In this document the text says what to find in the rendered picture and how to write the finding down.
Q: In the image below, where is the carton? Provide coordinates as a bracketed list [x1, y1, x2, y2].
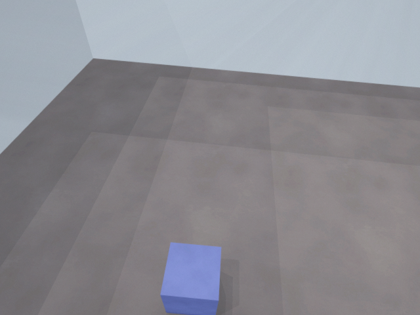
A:
[160, 242, 221, 315]

